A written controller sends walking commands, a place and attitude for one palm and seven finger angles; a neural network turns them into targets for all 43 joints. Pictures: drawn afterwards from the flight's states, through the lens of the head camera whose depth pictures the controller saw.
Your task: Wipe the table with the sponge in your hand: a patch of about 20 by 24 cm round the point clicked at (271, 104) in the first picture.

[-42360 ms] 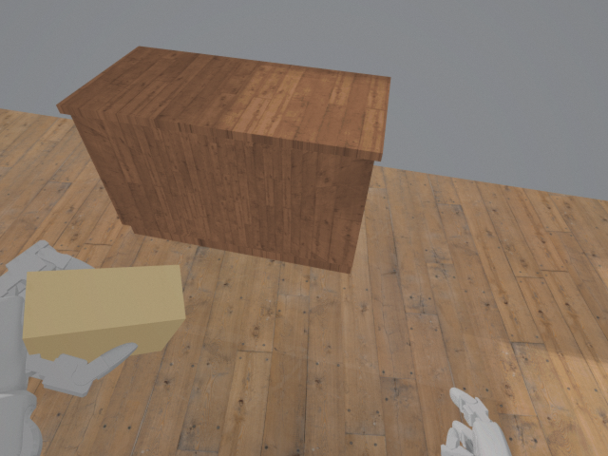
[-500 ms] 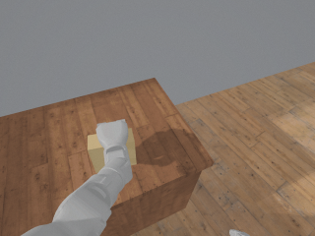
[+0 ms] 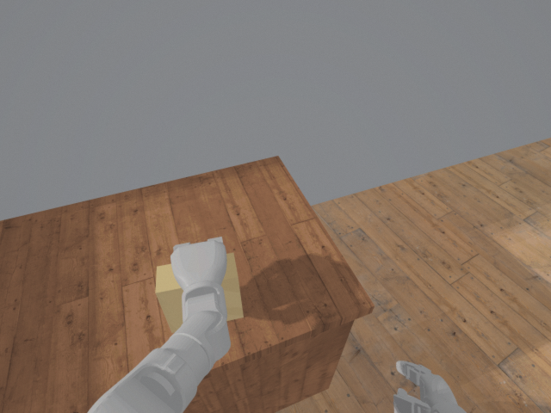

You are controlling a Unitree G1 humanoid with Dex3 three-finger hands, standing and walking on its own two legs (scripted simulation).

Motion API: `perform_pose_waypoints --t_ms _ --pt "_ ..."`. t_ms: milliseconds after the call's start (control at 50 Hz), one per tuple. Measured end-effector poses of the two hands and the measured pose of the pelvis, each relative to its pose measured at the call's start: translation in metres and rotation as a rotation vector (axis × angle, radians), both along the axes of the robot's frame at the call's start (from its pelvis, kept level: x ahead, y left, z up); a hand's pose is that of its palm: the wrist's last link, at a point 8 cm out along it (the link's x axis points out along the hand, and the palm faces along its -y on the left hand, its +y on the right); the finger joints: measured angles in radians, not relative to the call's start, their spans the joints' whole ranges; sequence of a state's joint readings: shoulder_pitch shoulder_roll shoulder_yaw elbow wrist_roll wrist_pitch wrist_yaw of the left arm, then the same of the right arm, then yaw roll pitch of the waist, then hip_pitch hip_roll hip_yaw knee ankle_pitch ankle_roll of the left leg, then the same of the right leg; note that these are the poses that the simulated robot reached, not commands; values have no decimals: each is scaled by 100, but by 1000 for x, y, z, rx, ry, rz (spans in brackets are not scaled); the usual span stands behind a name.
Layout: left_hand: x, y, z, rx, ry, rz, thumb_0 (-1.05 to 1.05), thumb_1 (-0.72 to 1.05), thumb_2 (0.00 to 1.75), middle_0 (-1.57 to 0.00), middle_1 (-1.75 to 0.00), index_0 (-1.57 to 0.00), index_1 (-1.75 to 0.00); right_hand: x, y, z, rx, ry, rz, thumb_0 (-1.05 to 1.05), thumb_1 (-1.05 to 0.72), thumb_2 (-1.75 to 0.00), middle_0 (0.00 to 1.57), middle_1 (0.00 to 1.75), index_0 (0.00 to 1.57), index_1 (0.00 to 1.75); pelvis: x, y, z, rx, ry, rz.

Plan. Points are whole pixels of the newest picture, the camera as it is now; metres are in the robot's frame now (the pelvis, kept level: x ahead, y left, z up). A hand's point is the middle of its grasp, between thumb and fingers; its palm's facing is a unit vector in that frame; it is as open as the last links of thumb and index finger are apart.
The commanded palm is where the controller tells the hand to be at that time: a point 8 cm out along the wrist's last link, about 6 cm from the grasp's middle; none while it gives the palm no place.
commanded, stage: wipe back along the third lane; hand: left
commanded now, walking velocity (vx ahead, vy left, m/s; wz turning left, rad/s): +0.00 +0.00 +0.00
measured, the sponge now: (204, 299) +0.33 +0.16 -0.07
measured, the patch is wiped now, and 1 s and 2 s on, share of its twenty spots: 1.00 1.00 1.00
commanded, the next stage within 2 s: slide back across to the middle lane in 0.48 s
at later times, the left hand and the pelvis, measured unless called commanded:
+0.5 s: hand (205, 284) +0.33 +0.16 -0.02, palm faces -0.09 -0.03 -1.00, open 9.9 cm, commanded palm +0.29 +0.14 +0.01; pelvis -0.01 +0.00 +0.00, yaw -1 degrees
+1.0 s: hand (193, 289) +0.32 +0.17 -0.02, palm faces -0.08 -0.09 -0.99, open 9.9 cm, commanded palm +0.27 +0.18 +0.03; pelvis -0.01 +0.00 +0.00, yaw -2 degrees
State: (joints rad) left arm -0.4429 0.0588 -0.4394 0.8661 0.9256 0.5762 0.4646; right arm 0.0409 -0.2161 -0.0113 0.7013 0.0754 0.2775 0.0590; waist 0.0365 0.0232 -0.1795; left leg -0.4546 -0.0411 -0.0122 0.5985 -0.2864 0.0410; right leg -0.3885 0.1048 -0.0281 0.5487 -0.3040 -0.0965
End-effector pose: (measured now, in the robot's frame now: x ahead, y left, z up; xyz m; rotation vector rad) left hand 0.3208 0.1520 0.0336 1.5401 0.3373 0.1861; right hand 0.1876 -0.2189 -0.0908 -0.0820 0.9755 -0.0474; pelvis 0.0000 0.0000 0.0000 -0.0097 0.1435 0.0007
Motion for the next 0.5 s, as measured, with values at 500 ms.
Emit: perform_pose_waypoints --t_ms 500 --pt "-4 -1 -2 -4 -3 -13 0 -48 110 -70 -143 -71 -144 -36 -4 -16 -7 72 -40 1 -91 -90 20 30 20 30 -9 1 -3 0 7 -9"
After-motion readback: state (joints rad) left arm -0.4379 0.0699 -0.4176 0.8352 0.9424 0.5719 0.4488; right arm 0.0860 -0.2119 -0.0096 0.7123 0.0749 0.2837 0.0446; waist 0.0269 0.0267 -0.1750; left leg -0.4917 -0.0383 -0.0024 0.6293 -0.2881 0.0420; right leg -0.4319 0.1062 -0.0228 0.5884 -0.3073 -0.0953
